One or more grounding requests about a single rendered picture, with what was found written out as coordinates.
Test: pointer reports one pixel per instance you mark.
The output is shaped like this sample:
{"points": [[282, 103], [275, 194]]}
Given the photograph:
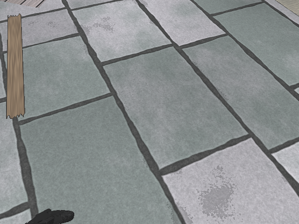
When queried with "left robot hand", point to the left robot hand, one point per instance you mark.
{"points": [[52, 217]]}

